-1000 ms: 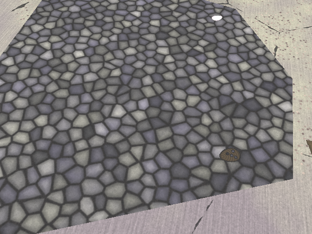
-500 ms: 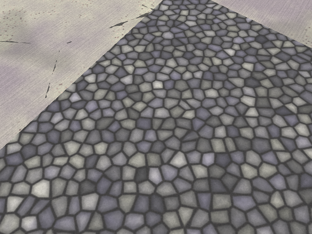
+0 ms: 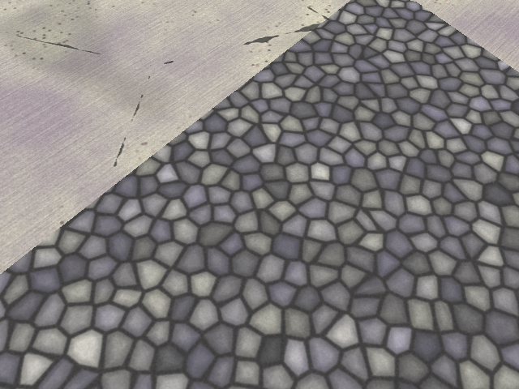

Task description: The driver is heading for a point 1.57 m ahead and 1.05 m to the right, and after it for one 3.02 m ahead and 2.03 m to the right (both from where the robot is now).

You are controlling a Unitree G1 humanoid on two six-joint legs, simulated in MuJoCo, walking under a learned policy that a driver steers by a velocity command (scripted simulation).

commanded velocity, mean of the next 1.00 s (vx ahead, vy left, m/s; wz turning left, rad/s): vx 0.04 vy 0.00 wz -0.50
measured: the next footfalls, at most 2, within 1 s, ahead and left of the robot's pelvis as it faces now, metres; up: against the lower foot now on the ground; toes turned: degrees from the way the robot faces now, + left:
right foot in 0.32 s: +0.13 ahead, -0.15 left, +0.00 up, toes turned -14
left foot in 0.78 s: +0.22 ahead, +0.06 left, +0.00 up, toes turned -32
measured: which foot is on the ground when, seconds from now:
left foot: down 0.00-0.34, up 0.36-0.76, down 0.78-1.00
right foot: up 0.00-0.30, down 0.32-0.78, up 0.80-1.00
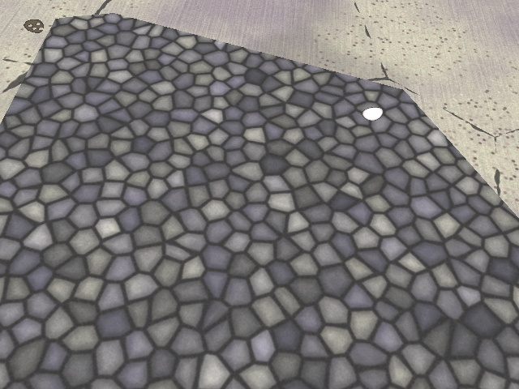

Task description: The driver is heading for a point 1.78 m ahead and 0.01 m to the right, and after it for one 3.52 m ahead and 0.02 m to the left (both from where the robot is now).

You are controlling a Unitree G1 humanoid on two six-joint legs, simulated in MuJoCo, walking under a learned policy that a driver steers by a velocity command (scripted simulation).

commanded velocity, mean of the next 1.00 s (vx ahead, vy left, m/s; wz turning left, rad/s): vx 0.00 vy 0.00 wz -0.27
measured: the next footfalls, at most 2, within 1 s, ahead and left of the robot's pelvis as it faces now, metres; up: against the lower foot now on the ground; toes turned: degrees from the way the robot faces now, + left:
right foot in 0.20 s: +0.03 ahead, -0.15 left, +0.00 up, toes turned -9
left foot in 0.62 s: +0.08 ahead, +0.08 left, +0.00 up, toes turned -13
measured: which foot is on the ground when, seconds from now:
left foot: down 0.00-0.20, up 0.22-0.60, down 0.62-1.00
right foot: up 0.00-0.18, down 0.20-1.00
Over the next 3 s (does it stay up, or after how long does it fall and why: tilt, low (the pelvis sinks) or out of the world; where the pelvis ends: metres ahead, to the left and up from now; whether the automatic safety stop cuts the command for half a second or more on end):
stays up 0.72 -0.22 0.01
